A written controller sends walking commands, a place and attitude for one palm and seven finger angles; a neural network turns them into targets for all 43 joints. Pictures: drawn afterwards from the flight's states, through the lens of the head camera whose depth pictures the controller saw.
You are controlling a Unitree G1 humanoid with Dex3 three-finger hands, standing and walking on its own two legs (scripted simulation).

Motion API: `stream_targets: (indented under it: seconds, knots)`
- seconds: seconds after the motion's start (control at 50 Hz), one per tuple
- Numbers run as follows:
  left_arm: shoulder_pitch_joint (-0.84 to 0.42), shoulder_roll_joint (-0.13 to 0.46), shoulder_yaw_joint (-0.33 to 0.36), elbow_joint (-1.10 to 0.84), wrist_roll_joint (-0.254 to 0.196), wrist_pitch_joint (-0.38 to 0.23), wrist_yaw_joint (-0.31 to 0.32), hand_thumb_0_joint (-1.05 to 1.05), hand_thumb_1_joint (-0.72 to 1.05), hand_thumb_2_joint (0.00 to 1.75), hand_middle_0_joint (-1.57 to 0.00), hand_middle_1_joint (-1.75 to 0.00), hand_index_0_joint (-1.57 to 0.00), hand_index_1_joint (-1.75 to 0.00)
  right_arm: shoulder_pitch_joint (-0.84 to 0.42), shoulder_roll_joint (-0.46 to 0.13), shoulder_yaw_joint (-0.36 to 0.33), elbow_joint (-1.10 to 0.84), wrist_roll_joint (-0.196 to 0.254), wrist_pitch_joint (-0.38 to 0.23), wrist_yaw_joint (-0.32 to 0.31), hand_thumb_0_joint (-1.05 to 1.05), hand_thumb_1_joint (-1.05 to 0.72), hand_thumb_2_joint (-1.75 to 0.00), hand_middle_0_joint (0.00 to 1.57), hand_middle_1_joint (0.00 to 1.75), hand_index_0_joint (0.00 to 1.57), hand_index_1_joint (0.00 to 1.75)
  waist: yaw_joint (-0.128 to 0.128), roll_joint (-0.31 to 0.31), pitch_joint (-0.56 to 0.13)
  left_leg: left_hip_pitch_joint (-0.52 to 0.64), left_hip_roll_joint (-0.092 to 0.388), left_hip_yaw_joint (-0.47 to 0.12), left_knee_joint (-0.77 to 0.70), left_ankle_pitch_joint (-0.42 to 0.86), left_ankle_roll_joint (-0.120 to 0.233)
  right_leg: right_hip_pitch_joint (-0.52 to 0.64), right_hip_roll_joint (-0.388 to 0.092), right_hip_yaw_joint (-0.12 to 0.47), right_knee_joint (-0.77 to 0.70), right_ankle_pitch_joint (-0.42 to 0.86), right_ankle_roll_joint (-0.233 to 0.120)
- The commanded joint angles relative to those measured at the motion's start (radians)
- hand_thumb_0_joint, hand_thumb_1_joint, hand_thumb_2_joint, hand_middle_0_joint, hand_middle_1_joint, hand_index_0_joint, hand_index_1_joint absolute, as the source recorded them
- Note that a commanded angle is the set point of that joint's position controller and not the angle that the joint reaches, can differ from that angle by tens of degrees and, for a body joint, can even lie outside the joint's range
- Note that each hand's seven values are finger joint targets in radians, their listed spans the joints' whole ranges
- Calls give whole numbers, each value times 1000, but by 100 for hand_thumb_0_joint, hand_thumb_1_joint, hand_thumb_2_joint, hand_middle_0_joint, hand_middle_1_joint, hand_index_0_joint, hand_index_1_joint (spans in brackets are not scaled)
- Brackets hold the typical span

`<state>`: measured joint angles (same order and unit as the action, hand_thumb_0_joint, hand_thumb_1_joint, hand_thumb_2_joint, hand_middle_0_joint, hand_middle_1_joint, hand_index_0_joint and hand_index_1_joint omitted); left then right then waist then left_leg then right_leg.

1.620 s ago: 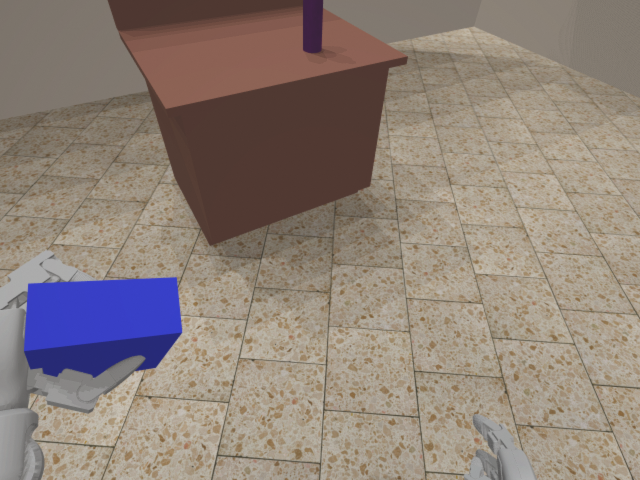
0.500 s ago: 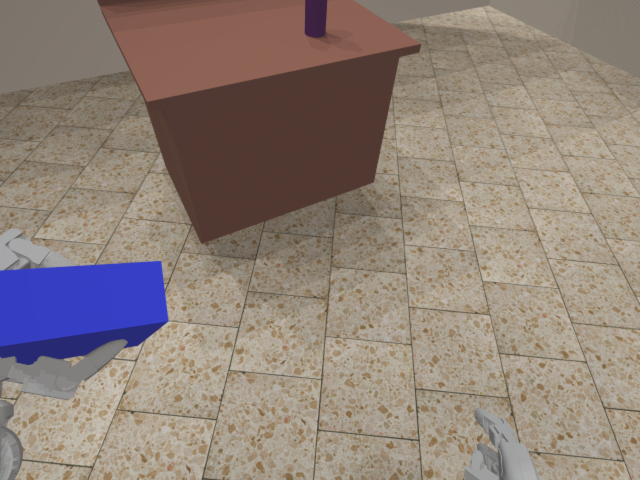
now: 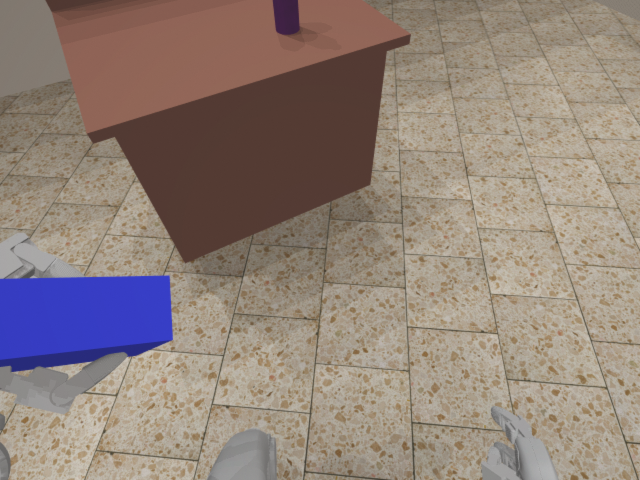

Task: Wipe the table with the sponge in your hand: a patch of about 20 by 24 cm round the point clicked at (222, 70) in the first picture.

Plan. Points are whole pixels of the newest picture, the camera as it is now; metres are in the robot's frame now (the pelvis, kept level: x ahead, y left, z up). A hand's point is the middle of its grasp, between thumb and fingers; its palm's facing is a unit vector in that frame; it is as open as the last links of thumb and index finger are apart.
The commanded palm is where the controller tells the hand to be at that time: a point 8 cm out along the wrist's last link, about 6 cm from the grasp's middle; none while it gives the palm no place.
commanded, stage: walk to a spot facing it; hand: left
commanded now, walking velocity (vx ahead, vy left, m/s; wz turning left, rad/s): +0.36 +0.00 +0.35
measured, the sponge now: (105, 324) +0.23 +0.20 +0.16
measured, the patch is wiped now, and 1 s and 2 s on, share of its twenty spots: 0.00 0.00 0.00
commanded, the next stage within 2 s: turn to face it in 0.70 s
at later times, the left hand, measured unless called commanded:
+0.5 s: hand (80, 204) +0.34 +0.24 +0.19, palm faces +0.49 -0.74 -0.46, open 9.4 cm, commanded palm +0.29 +0.28 +0.18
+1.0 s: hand (85, 166) +0.40 +0.26 +0.19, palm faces +0.64 -0.63 -0.43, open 9.4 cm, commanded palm +0.33 +0.28 +0.18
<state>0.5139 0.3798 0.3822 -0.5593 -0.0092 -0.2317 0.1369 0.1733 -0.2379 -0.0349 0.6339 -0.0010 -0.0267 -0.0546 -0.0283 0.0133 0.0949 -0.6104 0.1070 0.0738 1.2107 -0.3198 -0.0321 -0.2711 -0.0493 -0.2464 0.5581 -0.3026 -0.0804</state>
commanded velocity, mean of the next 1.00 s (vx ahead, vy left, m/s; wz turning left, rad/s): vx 0.19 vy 0.00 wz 0.26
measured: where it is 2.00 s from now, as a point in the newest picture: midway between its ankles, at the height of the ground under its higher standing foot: (352, 450)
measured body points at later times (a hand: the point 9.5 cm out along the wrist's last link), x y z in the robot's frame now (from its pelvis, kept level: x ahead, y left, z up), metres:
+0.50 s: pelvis +0.16 -0.02 +0.00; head +0.18 -0.02 +0.45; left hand +0.30 +0.28 +0.22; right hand +0.34 -0.18 -0.09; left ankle +0.17 +0.12 -0.73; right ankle +0.20 -0.16 -0.71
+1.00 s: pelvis +0.26 -0.04 -0.01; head +0.29 -0.01 +0.44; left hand +0.36 +0.29 +0.21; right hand +0.51 -0.19 -0.08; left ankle +0.26 +0.10 -0.73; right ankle +0.28 -0.15 -0.68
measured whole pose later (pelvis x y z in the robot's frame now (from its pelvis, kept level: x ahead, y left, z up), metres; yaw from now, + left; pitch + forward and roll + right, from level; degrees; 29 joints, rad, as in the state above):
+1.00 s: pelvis +0.26 -0.04 -0.01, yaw +18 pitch +0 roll +0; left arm 0.44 0.42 0.42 -0.58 -0.03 -0.22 0.17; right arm 0.14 -0.16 -0.02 0.56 0.02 -0.08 -0.03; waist 0.00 -0.04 0.08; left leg -0.33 0.09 0.13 0.60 -0.26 -0.01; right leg -0.45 -0.07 -0.08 1.03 -0.47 0.05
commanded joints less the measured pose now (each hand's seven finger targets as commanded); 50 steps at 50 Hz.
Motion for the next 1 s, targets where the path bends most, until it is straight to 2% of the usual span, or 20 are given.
stream_targets:
  seconds: [0.0, 0.16, 0.18, 0.22, 0.24, 0.36, 0.48, 0.5, 0.54, 0.58, 0.6, 0.66, 0.74, 0.78, 0.8, 0.82, 0.84, 0.88, 0.94, 0.98]
  knots:
    - [-1, 175, 159, -169, -22, -54, 47, 0, 10, 130, -120, -160, -120, -160, -47, -46, -11, -179, -2, -42, 0, 0, -90, -90, 20, 30, 20, 30, 36, -110, -194, 10, 21, 56, -326, 55, 14, 221, -287, 182, -216, 436, -59]
    - [-150, 154, 71, -192, -11, -34, 71, 0, 10, 130, -120, -160, -120, -160, -5, -49, -17, -203, -2, -66, -24, 0, -90, -90, 20, 30, 20, 30, 16, -84, -203, 396, -96, 177, -698, 146, 57, 157, -237, 98, 51, 498, -2]
    - [-193, 162, 69, -231, -10, -47, 71, 0, 10, 130, -120, -160, -120, -160, 9, -58, -21, -207, -3, -73, -28, 0, -90, -90, 20, 30, 20, 30, -5, -12, -252, 554, -65, 107, -736, 176, 90, 70, -204, 67, 243, 465, 35]
    - [-232, 175, 90, -243, -17, -70, 69, 0, 10, 130, -120, -160, -120, -160, -13, -72, -14, -220, 1, -87, -10, 0, -90, -90, 20, 30, 20, 30, 19, 286, -262, 740, 315, -574, -853, 464, 313, -307, 9, 144, 666, -315, 99]
    - [-217, 222, 112, -161, -6, -61, 52, 0, 10, 130, -120, -160, -120, -160, -26, -78, -9, -196, -4, -88, -3, 0, -90, -90, 20, 30, 20, 30, 13, 231, -230, 647, 350, -631, -895, 300, 333, -359, -32, 249, 733, -313, 93]
    - [-31, 150, 137, -276, -28, -69, 33, 0, 10, 130, -120, -160, -120, -160, -39, -61, -21, -181, 10, -114, 13, 0, -90, -90, 20, 30, 20, 30, 46, 242, -201, 322, 173, -202, -919, 62, 221, -161, -68, 158, 406, -108, 120]
    - [-136, 84, 57, -96, -19, -36, 27, 0, 10, 130, -120, -160, -120, -160, -21, -62, -12, -159, 17, -120, -21, 0, -90, -90, 20, 30, 20, 30, 36, 163, -145, 231, 108, -109, -786, -129, 149, 84, 18, 30, 26, -50, 152]
    - [-157, 94, 58, -74, -12, -28, 28, 0, 10, 130, -120, -160, -120, -160, -15, -57, -10, -156, 18, -115, -25, 0, -90, -90, 20, 30, 20, 30, 37, 113, -144, 206, 75, -78, -683, -153, 126, 127, -7, 69, -68, -63, 138]
    - [-209, 182, 89, -67, -1, -6, 39, 0, 10, 130, -120, -160, -120, -160, -37, -16, 6, -164, 14, -108, -27, 0, -90, -90, 20, 30, 20, 30, 57, -368, -122, -97, -101, 46, -150, -293, 41, 245, -400, 626, -309, -97, -35]
    - [-263, 188, 85, -114, -8, -11, 42, 0, 10, 130, -120, -160, -120, -160, -84, -54, 0, -153, 2, -120, -22, 0, -90, -90, 20, 30, 20, 30, 53, -274, -92, -133, -32, -81, 76, -208, 24, 200, -462, 663, -314, -9, -102]
    - [-240, 195, 96, -141, -7, -23, 39, 0, 10, 130, -120, -160, -120, -160, -88, -54, 4, -142, 1, -110, -20, 0, -90, -90, 20, 30, 20, 30, 54, -221, -76, -122, -9, -78, 83, -177, 8, 190, -433, 535, -282, 145, -93]
    - [-190, 173, 97, -204, 1, -38, 44, 0, 10, 130, -120, -160, -120, -160, -105, -30, 10, -156, 0, -83, -17, 0, -90, -90, 20, 30, 20, 30, 38, -203, -134, 32, 8, -18, -165, -161, 0, 217, -356, 183, -161, 585, -22]
    - [-61, 178, 147, -284, -15, -30, 74, 0, 10, 130, -120, -160, -120, -160, -81, -19, -7, -217, -4, -64, -14, 0, -90, -90, 20, 30, 20, 30, 61, -180, -217, 189, -61, 135, -519, -61, 3, 241, -325, 83, -31, 743, -7]
    - [-28, 169, 142, -318, -29, -29, 86, 0, 10, 130, -120, -160, -120, -160, -34, -25, -21, -228, 1, -56, -19, 0, -90, -90, 20, 30, 20, 30, 10, -97, -306, 403, -133, 176, -727, 136, 3, 193, -270, 29, 195, 725, 51]
    - [-29, 169, 145, -339, -35, -43, 90, 0, 10, 130, -120, -160, -120, -160, -24, -43, -31, -232, 5, -56, -22, 0, -90, -90, 20, 30, 20, 30, -9, 59, -345, 598, -53, 78, -774, 307, 43, 40, -204, 32, 389, 479, 95]
    - [-31, 163, 145, -362, -47, -66, 91, 0, 10, 130, -120, -160, -120, -160, -25, -79, -45, -236, 9, -62, -17, 0, -90, -90, 20, 30, 20, 30, 12, 326, -358, 733, 235, -300, -773, 792, 197, -216, -53, 66, 611, -192, 146]
    - [-69, 187, 154, -325, -36, -83, 83, 0, 10, 130, -120, -160, -120, -160, -3, -95, -48, -230, 18, -75, 5, 0, -90, -90, 20, 30, 20, 30, 18, 299, -346, 717, 334, -454, -777, 949, 275, -303, -17, 180, 724, -407, 122]
    - [-58, 197, 166, -235, -34, -72, 56, 0, 10, 130, -120, -160, -120, -160, -20, -100, -57, -196, 22, -88, 11, 0, -90, -90, 20, 30, 20, 30, 13, 206, -287, 651, 339, -403, -773, 784, 295, -378, -62, 256, 694, -310, 131]
    - [-63, 136, 102, -274, -30, -57, 38, 0, 10, 130, -120, -160, -120, -160, -32, -78, -38, -184, 20, -102, 22, 0, -90, -90, 20, 30, 20, 30, 29, 248, -239, 485, 201, -107, -797, 611, 191, -204, -40, 184, 410, -125, 126]
    - [-64, 123, 75, -267, -32, -46, 34, 0, 10, 130, -120, -160, -120, -160, -30, -72, -19, -192, 14, -123, 19, 0, -90, -90, 20, 30, 20, 30, 27, 275, -226, 416, 181, -41, -822, 521, 153, -92, 1, 139, 259, -76, 126]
